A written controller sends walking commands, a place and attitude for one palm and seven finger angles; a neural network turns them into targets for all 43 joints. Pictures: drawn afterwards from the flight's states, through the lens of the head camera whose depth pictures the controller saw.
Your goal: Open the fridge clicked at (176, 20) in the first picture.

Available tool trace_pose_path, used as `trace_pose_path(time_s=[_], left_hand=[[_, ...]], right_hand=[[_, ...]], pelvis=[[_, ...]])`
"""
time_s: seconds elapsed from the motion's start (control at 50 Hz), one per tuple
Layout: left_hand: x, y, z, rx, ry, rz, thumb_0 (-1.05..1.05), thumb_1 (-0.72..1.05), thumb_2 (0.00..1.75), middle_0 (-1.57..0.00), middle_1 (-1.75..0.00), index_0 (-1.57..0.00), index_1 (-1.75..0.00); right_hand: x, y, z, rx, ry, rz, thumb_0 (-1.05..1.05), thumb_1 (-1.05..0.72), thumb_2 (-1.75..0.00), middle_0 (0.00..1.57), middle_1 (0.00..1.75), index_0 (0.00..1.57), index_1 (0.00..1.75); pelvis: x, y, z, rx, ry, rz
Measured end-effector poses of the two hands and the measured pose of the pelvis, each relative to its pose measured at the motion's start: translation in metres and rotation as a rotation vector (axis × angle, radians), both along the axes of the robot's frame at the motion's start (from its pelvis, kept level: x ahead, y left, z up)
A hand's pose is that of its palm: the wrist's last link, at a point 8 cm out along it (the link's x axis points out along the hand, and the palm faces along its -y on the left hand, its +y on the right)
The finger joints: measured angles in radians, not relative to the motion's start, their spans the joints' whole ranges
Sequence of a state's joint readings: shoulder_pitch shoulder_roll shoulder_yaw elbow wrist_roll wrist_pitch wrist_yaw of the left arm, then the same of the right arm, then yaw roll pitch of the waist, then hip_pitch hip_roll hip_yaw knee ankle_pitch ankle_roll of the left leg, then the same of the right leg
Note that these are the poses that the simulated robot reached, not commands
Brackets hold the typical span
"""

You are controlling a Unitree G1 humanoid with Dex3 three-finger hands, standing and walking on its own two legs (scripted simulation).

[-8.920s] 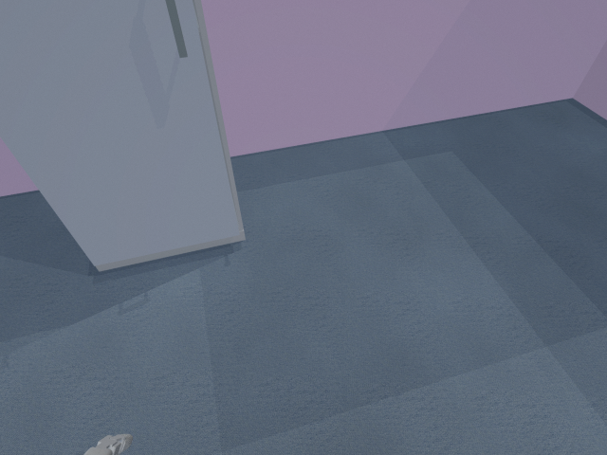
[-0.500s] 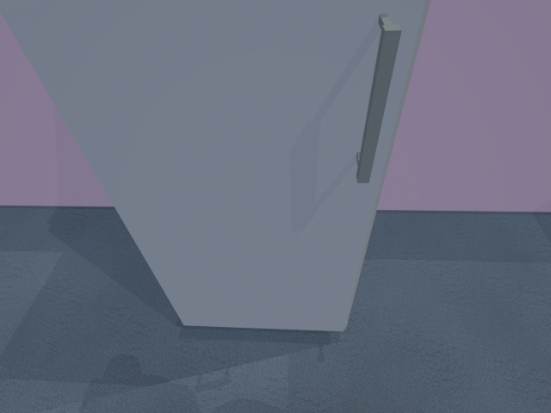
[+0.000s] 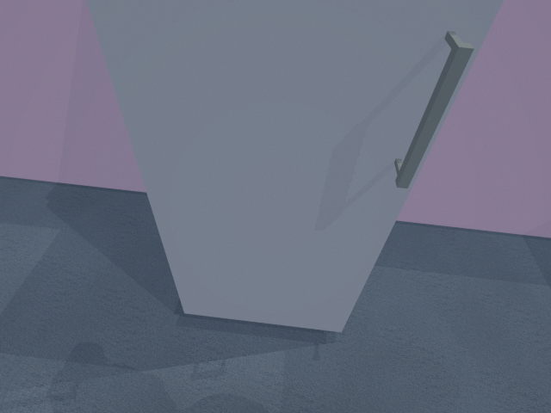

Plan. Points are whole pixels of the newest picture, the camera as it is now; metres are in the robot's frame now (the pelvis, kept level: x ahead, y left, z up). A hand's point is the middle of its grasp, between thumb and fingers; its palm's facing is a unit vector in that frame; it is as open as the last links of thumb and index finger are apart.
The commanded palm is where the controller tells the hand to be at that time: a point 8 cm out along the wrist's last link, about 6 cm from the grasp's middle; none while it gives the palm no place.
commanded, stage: come to a stop and stand still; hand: right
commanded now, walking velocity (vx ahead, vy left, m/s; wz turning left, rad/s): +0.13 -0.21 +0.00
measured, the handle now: (424, 118) +0.51 -0.19 +0.21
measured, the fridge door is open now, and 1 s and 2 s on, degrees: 0 0 0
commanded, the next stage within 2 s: look again from close up in 1.92 s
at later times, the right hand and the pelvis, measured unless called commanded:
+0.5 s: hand out of the picture -0.01 -0.24 -0.18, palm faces +0.06 +0.97 -0.22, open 7.4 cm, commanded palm none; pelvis +0.00 -0.06 +0.00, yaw -1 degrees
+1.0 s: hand out of the picture +0.04 -0.25 -0.17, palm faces -0.02 +0.97 -0.23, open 7.4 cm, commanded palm none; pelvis +0.01 -0.06 +0.00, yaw +1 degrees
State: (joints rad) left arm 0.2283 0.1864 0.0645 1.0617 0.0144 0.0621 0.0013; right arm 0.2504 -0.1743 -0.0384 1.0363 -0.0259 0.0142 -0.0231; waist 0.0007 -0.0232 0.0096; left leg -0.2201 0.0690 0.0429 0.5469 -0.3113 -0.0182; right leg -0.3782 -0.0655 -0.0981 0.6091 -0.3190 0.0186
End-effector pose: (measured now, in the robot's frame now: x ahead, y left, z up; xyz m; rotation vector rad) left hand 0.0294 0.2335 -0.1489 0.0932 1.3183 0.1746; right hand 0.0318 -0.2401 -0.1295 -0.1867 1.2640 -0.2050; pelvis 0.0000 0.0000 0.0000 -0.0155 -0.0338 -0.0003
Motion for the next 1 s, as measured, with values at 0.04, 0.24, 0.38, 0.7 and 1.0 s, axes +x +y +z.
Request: trace_pose_path(time_s=[0.04,0.24,0.38,0.7,1.0], left_hand=[[-0.012,0.003,0.002,-0.019,0.031,0.005,0.00,0.92,0.90,-0.20,-0.29,-0.19,-0.30],[-0.049,0.001,0.012,-0.007,0.152,-0.023,0.00,0.91,0.90,-0.20,-0.29,-0.19,-0.30],[-0.019,-0.026,0.010,0.056,0.066,-0.081,0.01,0.91,0.90,-0.20,-0.29,-0.19,-0.30],[0.021,-0.073,0.012,0.043,-0.106,-0.092,0.01,0.95,0.90,-0.20,-0.29,-0.20,-0.30],[-0.019,-0.068,0.006,0.013,0.038,-0.047,0.00,0.92,0.90,-0.20,-0.29,-0.20,-0.30]], right_hand=[[-0.011,0.011,0.007,0.011,0.022,-0.006,0.01,-0.91,-0.90,0.19,0.30,0.20,0.30],[-0.039,0.016,0.010,0.039,0.089,-0.058,0.01,-0.92,-0.90,0.20,0.30,0.20,0.30],[-0.059,-0.018,-0.018,0.054,0.153,-0.067,0.01,-0.91,-0.90,0.20,0.30,0.20,0.30],[-0.012,-0.074,-0.006,0.009,0.059,0.026,0.01,-0.91,-0.90,0.20,0.30,0.20,0.30],[0.007,-0.055,-0.005,0.019,0.062,0.054,0.01,-0.91,-0.90,0.20,0.30,0.20,0.30]], pelvis=[[0.000,0.003,0.007,-0.013,0.006,0.013],[-0.001,-0.002,0.014,-0.018,0.045,-0.010],[-0.005,-0.034,-0.003,0.028,0.051,-0.032],[0.003,-0.073,0.000,0.010,0.012,0.012],[0.009,-0.060,0.002,0.001,0.011,0.017]])
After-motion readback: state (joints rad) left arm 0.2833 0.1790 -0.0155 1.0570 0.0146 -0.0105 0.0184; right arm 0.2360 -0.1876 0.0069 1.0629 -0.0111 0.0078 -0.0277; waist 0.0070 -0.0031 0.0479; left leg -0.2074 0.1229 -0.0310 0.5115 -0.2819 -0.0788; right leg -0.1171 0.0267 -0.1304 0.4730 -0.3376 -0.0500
